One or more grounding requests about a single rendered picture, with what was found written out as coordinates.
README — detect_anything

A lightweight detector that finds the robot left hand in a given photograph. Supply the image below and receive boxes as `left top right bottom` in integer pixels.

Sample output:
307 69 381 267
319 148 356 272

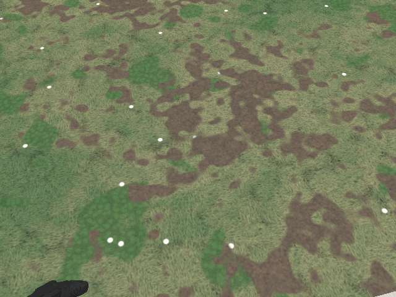
27 280 88 297

